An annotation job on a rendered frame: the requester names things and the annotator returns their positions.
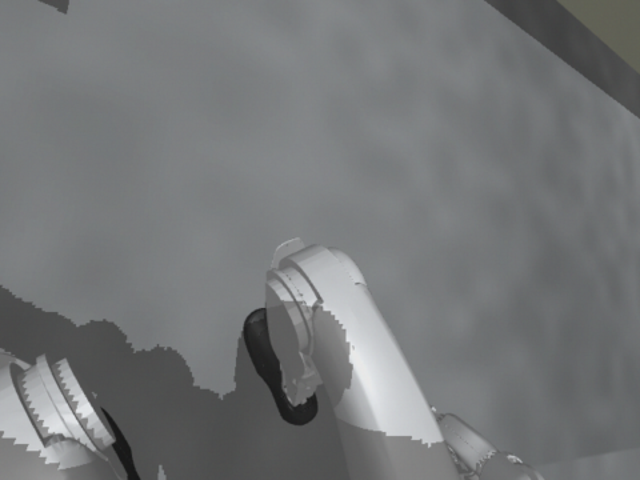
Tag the right robot foot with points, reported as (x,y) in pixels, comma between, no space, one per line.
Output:
(267,365)

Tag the right robot arm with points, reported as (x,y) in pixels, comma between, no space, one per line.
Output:
(506,466)

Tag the left robot foot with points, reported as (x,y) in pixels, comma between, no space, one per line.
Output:
(122,449)

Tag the right robot hand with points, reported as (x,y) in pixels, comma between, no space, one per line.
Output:
(470,448)

